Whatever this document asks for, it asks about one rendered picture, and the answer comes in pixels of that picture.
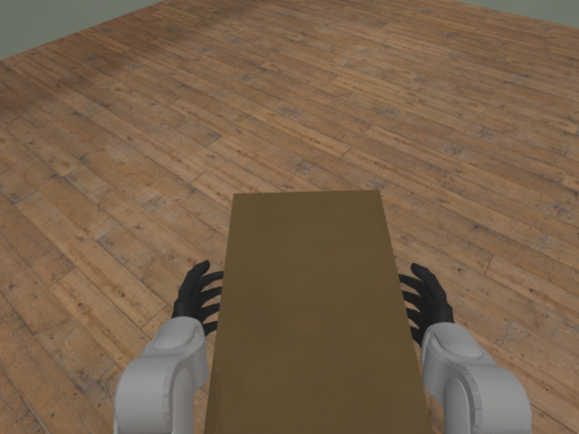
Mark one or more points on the robot right hand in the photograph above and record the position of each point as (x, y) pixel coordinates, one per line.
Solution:
(432, 301)

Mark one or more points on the right robot forearm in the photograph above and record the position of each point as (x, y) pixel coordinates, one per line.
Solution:
(477, 396)

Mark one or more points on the left robot forearm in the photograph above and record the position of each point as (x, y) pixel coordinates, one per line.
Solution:
(155, 393)

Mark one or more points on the robot left hand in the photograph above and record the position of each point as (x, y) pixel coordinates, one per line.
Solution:
(191, 299)

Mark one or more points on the carton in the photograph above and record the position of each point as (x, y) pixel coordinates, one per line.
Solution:
(313, 335)

